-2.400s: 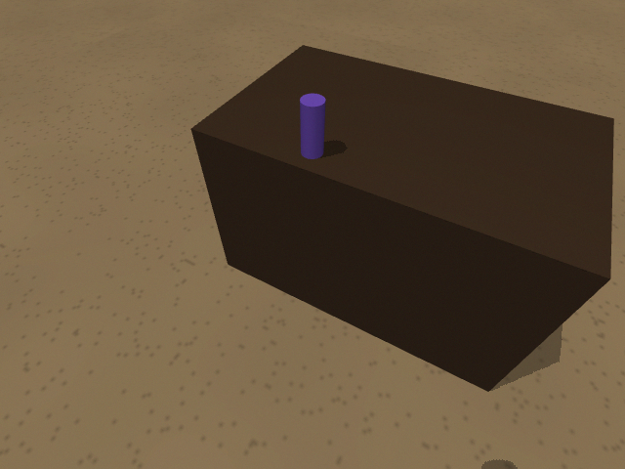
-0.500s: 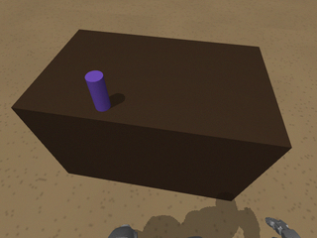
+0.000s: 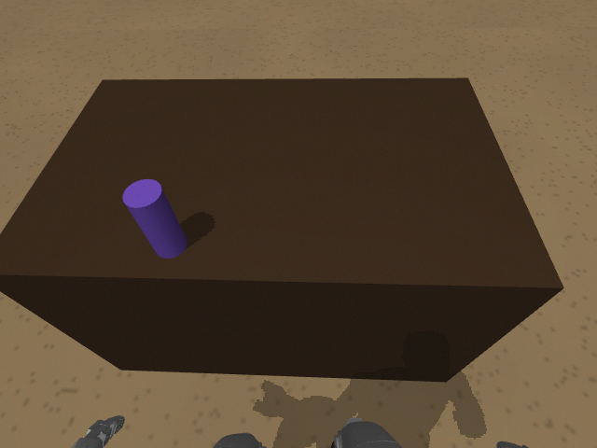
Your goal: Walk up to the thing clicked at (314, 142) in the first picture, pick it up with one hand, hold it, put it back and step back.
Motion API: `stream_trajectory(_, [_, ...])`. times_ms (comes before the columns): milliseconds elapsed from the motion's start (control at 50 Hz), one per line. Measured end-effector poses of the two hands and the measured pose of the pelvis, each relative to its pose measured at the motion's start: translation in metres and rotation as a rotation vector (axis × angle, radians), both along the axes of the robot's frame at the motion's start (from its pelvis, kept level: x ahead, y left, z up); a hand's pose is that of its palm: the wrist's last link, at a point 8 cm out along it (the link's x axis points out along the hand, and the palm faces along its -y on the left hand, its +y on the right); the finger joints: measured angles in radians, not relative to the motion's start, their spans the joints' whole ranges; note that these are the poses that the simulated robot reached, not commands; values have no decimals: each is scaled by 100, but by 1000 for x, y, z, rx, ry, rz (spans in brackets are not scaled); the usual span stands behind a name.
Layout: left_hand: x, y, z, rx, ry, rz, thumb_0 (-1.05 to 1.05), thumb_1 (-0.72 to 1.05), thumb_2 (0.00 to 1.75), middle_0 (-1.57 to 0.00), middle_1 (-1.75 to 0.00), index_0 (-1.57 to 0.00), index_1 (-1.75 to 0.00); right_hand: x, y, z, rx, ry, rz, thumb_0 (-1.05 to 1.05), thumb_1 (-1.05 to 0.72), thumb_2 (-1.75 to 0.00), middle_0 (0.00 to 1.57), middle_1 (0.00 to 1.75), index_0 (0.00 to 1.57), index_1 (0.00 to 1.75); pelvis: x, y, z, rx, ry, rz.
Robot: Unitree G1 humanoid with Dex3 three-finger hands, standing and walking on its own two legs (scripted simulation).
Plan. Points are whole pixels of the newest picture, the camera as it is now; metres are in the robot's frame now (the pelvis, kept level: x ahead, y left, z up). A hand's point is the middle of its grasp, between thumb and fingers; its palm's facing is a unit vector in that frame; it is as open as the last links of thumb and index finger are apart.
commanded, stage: walk up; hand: left
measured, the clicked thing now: (158, 221) +0.47 +0.25 -0.02
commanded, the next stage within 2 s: stand in 1.26 s
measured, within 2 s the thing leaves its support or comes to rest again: neither
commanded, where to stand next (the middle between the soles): +0.08 +0.02 m, yaw -2 degrees
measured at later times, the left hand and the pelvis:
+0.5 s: hand out of the picture +0.10 +0.26 -0.13, palm faces -0.08 -0.93 -0.35, open 7.4 cm; pelvis +0.01 +0.01 +0.02, yaw -3 degrees
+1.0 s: hand out of the picture +0.14 +0.25 -0.12, palm faces -0.09 -0.94 -0.32, open 7.4 cm; pelvis +0.02 +0.01 +0.03, yaw -5 degrees
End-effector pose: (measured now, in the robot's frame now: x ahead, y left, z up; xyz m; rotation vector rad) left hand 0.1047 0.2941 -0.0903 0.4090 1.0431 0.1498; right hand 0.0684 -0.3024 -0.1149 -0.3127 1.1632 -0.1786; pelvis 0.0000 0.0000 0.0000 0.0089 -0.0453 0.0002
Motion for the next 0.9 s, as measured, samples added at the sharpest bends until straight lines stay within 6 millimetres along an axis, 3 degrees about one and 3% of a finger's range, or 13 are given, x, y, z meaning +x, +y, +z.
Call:
stream_trajectory(160, [15,12,-15,-54,24,12,1,90,90,-20,-30,-20,-30,-10,6,16,-61,-8,-20,1,-90,-90,20,30,20,30,3,15,2,-8,-6,-33])
stream_trajectory(300, [7,21,-16,-36,68,29,1,90,90,-20,-30,-20,-30,-7,-6,25,-84,-16,-49,1,-90,-90,20,30,20,30,4,8,5,-13,-12,-51])
stream_trajectory(540, [-3,5,-1,-48,141,42,1,90,90,-20,-30,-20,-30,4,-2,23,-22,0,-50,1,-90,-90,20,30,20,30,8,6,21,2,2,-60])
stream_trajectory(900, [27,-1,4,-71,127,33,1,90,90,-20,-30,-20,-30,-1,5,28,-14,44,-104,1,-90,-90,20,30,20,30,18,10,31,1,7,-75])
